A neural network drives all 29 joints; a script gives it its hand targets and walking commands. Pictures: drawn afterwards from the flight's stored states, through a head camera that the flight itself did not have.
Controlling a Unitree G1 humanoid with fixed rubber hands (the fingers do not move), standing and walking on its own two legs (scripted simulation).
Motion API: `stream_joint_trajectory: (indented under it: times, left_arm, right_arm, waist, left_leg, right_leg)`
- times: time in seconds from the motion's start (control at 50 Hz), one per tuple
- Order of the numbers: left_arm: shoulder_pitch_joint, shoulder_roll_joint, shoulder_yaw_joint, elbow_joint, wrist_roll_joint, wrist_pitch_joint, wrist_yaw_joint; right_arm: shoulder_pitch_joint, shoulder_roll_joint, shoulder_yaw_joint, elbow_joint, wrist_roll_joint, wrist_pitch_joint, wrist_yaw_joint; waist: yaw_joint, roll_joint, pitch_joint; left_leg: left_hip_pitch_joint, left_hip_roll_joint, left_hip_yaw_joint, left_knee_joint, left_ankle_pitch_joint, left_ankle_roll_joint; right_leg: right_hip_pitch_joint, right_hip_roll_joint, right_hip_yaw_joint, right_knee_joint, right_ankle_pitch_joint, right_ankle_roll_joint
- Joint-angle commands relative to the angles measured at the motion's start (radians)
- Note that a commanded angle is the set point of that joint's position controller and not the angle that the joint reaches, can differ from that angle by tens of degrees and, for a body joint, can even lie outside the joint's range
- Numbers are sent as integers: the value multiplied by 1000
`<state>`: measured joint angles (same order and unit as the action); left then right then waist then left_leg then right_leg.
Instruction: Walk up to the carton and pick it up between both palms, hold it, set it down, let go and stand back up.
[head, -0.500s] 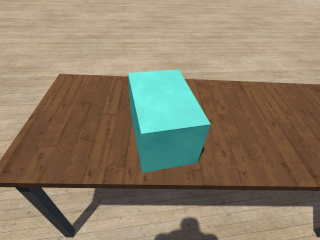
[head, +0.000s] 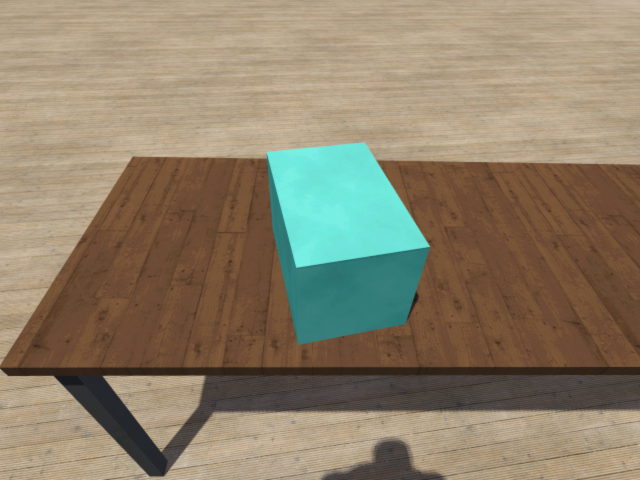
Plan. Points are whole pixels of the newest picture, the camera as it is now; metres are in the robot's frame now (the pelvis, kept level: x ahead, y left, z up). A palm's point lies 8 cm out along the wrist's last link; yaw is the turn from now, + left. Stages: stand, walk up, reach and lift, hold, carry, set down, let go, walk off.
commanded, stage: stand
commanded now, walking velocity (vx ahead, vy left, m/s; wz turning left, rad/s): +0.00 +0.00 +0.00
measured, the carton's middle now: (334, 235) +0.54 -0.02 +0.01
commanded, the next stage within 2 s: none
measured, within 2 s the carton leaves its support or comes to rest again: neither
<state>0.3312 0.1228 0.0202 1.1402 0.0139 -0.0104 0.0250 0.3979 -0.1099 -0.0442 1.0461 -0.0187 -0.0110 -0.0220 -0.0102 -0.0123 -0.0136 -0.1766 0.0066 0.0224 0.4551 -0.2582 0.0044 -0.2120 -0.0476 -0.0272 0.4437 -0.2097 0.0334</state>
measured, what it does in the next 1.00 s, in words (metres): stands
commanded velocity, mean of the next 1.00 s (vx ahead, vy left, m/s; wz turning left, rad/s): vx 0.00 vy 0.00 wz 0.00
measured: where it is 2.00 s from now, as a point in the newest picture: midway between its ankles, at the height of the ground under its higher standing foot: outside the picture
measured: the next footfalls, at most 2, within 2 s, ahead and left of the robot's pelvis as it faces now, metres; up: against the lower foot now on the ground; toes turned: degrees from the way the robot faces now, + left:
none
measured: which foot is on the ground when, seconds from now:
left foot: down 0.00-1.00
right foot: down 0.00-1.00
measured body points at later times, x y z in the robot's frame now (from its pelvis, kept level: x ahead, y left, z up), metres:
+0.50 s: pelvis -0.01 +0.00 +0.00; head -0.02 +0.00 +0.45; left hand -0.04 +0.19 -0.17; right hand -0.05 -0.19 -0.17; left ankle -0.01 +0.12 -0.74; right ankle +0.02 -0.14 -0.74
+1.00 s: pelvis -0.02 -0.02 +0.00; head -0.02 -0.02 +0.45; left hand -0.06 +0.18 -0.17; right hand -0.07 -0.21 -0.17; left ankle -0.01 +0.12 -0.74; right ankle +0.02 -0.14 -0.74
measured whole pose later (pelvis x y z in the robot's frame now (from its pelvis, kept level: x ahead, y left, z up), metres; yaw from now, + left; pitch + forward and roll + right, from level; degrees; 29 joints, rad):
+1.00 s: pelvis -0.02 -0.02 +0.00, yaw +0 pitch -2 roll +0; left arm 0.34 0.08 0.00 1.19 0.01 0.00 0.03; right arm 0.40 -0.09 -0.01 1.13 -0.01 0.00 -0.04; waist -0.01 0.00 0.01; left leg -0.21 0.02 0.01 0.47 -0.24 -0.02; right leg -0.25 -0.03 -0.03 0.48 -0.20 0.01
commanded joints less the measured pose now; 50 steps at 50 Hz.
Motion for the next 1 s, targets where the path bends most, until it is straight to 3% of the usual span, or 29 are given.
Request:
stream_joint_trajectory:
  times: [0.0, 0.02, 0.1, 0.12, 0.14, 0.2, 0.24, 0.28, 0.3, 0.34, 0.36, 0.38, 0.42, 0.44, 0.5, 0.58, 0.6, 0.62, 0.66, 0.68, 0.7, 0.72, 0.74, 0.78, 0.8, 0.84, 0.94, 0.96, 0.98]
  left_arm:
    - [83, 99, 18, -14, -6, -6, 6]
    - [79, 93, 18, 6, -2, -7, 15]
    - [69, 44, -6, 17, 8, -2, 11]
    - [59, 104, 20, 10, 4, -5, 4]
    - [63, 95, 15, 12, 5, -3, 9]
    - [69, 79, 5, 17, 11, -9, 12]
    - [70, 74, 4, 12, -1, -1, 13]
    - [111, 10, -15, 50, -2, 6, 20]
    - [101, 22, -8, 39, 1, 5, 17]
    - [69, 42, 1, 36, 2, -2, 14]
    - [67, 22, -5, 21, -7, -4, 13]
    - [80, 36, -2, 43, -6, -3, 14]
    - [87, 28, -5, 34, 4, 3, 16]
    - [65, 71, 9, 31, 4, 1, 17]
    - [63, 31, -4, 32, 5, 7, 17]
    - [71, 27, -14, 34, 1, 7, 14]
    - [77, 46, -3, 41, 3, 10, 19]
    - [81, 58, 2, 37, -4, 9, 19]
    - [132, -3, -18, 52, 0, 18, 22]
    - [106, 40, -7, 45, 10, 18, 13]
    - [133, 17, -11, 54, -3, 13, 11]
    - [99, 29, -14, 45, -6, 12, 20]
    - [116, 38, -6, 36, -8, 6, 18]
    - [91, 14, -14, 36, 0, -2, 17]
    - [91, 30, -9, 38, 0, -3, 12]
    - [72, 39, -6, 28, -2, -2, 8]
    - [81, 3, -25, 45, 1, 1, 14]
    - [70, 52, 1, 33, 2, 2, 14]
    - [126, 39, -2, 54, -9, 5, 20]
  right_arm:
    - [106, -89, -11, 12, -3, -6, -16]
    - [113, -55, -6, 12, 10, -5, -9]
    - [32, -117, -22, -14, -3, -5, -14]
    - [71, -80, -10, 0, -3, -4, -17]
    - [67, -86, -8, 11, -4, -4, -11]
    - [94, -64, -4, 30, 5, -8, -14]
    - [103, -40, 11, 36, 3, -2, -7]
    - [124, -59, 8, 50, 5, -2, -12]
    - [91, -44, 12, 49, -5, -5, -14]
    - [91, -23, 21, 57, 2, -5, -11]
    - [72, -18, 26, 60, -2, -2, -12]
    - [95, -22, 22, 59, 7, -3, -13]
    - [122, -35, 15, 75, 0, 5, -15]
    - [81, -40, 13, 58, -1, 3, -21]
    - [85, -47, 12, 57, 2, 0, -11]
    - [101, -62, 4, 59, 3, 1, -17]
    - [89, -61, 1, 56, -6, -4, -17]
    - [89, -36, 18, 64, -4, 5, -16]
    - [103, -50, 14, 73, 8, 8, -21]
    - [83, -80, 2, 64, 2, 13, -16]
    - [88, -65, 8, 63, 2, 15, -18]
    - [127, -65, 5, 70, 6, 16, -15]
    - [123, -40, 15, 85, 8, 16, -21]
    - [95, -40, 7, 63, 7, 9, -18]
    - [94, -71, 8, 60, 4, 2, -22]
    - [115, -46, 19, 81, 4, 3, -21]
    - [103, -69, 10, 78, 14, 2, -17]
    - [113, -31, 31, 88, -2, 2, -18]
    - [116, -52, 26, 93, 4, 4, -20]
  waist:
    - [15, 84, 116]
    - [-7, 19, 122]
    - [9, 51, 120]
    - [5, 1, 119]
    - [7, 68, 88]
    - [4, 32, 151]
    - [7, -2, 133]
    - [-3, 22, 121]
    - [10, -18, 75]
    - [-2, 51, 92]
    - [13, 28, 119]
    - [-7, 30, 128]
    - [5, -46, 133]
    - [-5, 19, 132]
    - [-10, 50, 153]
    - [-7, 36, 138]
    - [2, -3, 138]
    - [-10, 47, 158]
    - [19, 35, 183]
    - [14, -9, 176]
    - [15, 25, 177]
    - [-16, -35, 172]
    - [9, -23, 133]
    - [-20, -18, 88]
    - [3, -6, 65]
    - [-6, -19, 93]
    - [-6, 87, 165]
    - [-3, 80, 164]
    - [10, 2, 124]
  left_leg:
    - [-93, 74, -90, -150, -23, 23]
    - [-78, 82, -109, -153, -10, 36]
    - [-121, 78, -108, -140, -21, 33]
    - [-115, 82, -109, -148, -4, 33]
    - [-98, 81, -103, -144, -15, 40]
    - [-146, 53, -67, -136, 19, 27]
    - [-127, 68, -81, -138, 6, 25]
    - [-119, 67, -85, -123, -27, 32]
    - [-102, 89, -113, -123, -9, 43]
    - [-79, 76, -77, -125, 18, 25]
    - [-115, 69, -85, -142, 12, 19]
    - [-123, 70, -99, -137, 33, 28]
    - [-75, 72, -77, -115, 43, 16]
    - [-77, 69, -72, -120, 41, 23]
    - [-138, 74, -101, -156, -70, 25]
    - [-120, 62, -73, -140, -22, 22]
    - [-126, 64, -81, -149, -61, 24]
    - [-135, 62, -90, -149, -68, 24]
    - [-188, 68, -94, -169, -128, 13]
    - [-180, 70, -104, -159, -117, 20]
    - [-173, 79, -108, -152, -129, 24]
    - [-168, 66, -96, -142, -87, 22]
    - [-112, 71, -93, -115, -59, 27]
    - [-78, 69, -81, -103, -30, 26]
    - [-112, 87, -105, -119, -64, 35]
    - [-113, 68, -66, -96, -37, 17]
    - [-161, 62, -81, -134, -22, 13]
    - [-132, 70, -79, -129, -39, 18]
    - [-118, 81, -84, -129, -27, 13]
  right_leg:
    - [-23, -37, 51, -89, 36, -13]
    - [-49, -38, 44, -82, 30, -19]
    - [-23, -39, 51, -68, 40, -19]
    - [-23, -29, 28, -70, 37, -15]
    - [-5, -28, 40, -82, 31, -12]
    - [-13, -48, 66, -84, 15, -29]
    - [-15, -44, 53, -89, 16, -23]
    - [-5, -39, 51, -93, 16, -11]
    - [8, -34, 49, -79, 19, -21]
    - [-25, -42, 55, -80, 27, -32]
    - [-9, -28, 30, -76, 35, -12]
    - [-2, -39, 47, -70, 52, -18]
    - [-64, -32, 37, -89, 28, -10]
    - [-64, -33, 63, -88, 11, -19]
    - [-41, -26, 41, -81, 23, -11]
    - [-42, -24, 40, -75, -5, -26]
    - [-52, -26, 36, -70, -23, -13]
    - [-56, -19, 36, -83, -52, -7]
    - [-59, -21, 26, -83, -66, -5]
    - [-59, -20, 22, -65, -85, -7]
    - [-73, -17, 32, -86, -107, -7]
    - [-75, -39, 58, -110, -118, -18]
    - [-78, -37, 58, -99, -103, -24]
    - [-82, -40, 60, -101, -96, -22]
    - [-50, -35, 50, -96, -64, -33]
    - [-60, -43, 78, -123, -79, -28]
    - [-49, -43, 60, -90, -7, -32]
    - [-69, -44, 64, -79, -13, -37]
    - [-45, -33, 50, -77, -39, -28]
